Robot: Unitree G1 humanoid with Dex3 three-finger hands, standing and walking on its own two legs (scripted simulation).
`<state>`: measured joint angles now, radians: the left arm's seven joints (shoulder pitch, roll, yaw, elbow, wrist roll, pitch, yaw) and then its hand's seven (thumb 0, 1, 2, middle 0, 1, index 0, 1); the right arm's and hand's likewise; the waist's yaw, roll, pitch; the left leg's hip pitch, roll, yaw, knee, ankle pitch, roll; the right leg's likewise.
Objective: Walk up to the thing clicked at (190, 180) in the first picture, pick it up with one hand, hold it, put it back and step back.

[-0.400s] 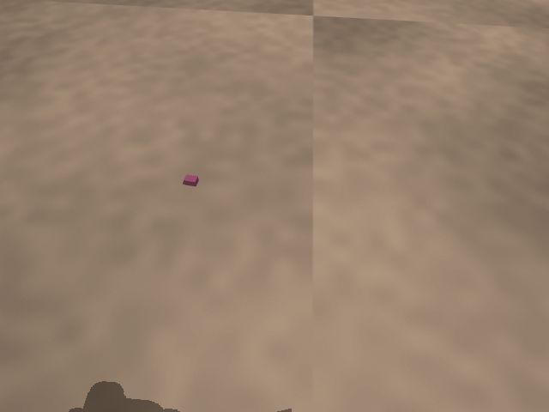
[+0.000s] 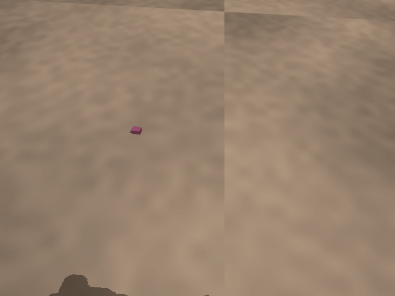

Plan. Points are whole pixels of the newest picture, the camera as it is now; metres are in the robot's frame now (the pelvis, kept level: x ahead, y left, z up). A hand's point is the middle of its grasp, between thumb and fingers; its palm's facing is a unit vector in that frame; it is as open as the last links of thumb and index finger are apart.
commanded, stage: stand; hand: left
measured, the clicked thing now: (136, 130) +1.24 +0.42 -0.77
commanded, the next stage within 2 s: walk up in 0.72 s
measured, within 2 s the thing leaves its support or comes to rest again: neither
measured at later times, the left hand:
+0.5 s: hand out of the picture +0.07 +0.25 -0.16, palm faces -0.03 -0.94 -0.35, open 7.4 cm
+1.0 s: hand out of the picture +0.05 +0.33 -0.15, palm faces +0.04 -0.92 -0.40, open 7.4 cm
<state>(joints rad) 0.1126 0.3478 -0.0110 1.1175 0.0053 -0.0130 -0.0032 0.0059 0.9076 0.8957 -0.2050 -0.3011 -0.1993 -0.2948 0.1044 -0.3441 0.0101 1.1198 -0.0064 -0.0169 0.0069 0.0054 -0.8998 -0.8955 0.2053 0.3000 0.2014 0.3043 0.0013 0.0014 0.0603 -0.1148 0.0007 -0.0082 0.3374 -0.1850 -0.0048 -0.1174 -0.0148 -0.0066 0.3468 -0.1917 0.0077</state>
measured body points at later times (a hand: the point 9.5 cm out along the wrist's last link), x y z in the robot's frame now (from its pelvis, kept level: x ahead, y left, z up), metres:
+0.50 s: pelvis +0.00 +0.00 +0.00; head +0.01 +0.00 +0.45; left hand +0.08 +0.30 -0.13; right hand +0.08 -0.30 -0.13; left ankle +0.00 +0.12 -0.75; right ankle +0.00 -0.12 -0.75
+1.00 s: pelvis +0.05 +0.04 -0.01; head +0.06 +0.04 +0.44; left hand +0.05 +0.38 -0.13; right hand +0.15 -0.29 -0.12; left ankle +0.11 +0.18 -0.73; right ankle +0.00 -0.12 -0.75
